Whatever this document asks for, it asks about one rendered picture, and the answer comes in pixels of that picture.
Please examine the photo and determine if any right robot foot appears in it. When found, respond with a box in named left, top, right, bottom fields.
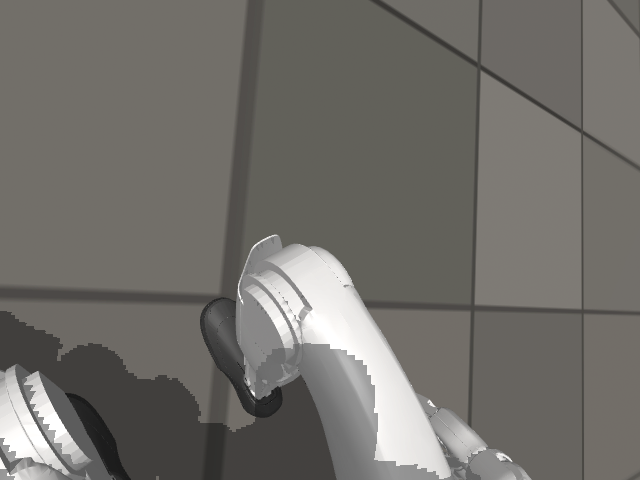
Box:
left=200, top=298, right=282, bottom=418

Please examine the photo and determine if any right robot arm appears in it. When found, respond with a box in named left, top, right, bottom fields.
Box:
left=465, top=449, right=532, bottom=480

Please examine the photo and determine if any right robot hand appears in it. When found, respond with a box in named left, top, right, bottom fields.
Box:
left=416, top=393, right=491, bottom=480

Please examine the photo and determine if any left robot foot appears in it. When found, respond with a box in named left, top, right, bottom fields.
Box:
left=65, top=393, right=131, bottom=480

